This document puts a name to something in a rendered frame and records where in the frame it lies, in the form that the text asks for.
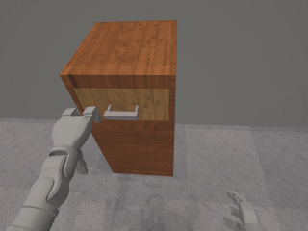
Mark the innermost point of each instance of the left robot forearm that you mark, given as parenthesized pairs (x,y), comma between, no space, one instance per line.
(48,193)

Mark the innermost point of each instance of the cabinet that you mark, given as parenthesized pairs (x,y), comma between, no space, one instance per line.
(129,55)

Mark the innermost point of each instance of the drawer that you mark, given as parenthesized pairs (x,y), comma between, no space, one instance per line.
(154,104)

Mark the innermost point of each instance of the right robot hand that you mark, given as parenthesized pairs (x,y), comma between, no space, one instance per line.
(237,219)

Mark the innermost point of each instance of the left robot hand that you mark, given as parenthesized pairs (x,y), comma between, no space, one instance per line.
(73,130)

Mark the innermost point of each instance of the handle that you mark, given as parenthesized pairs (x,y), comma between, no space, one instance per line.
(121,115)

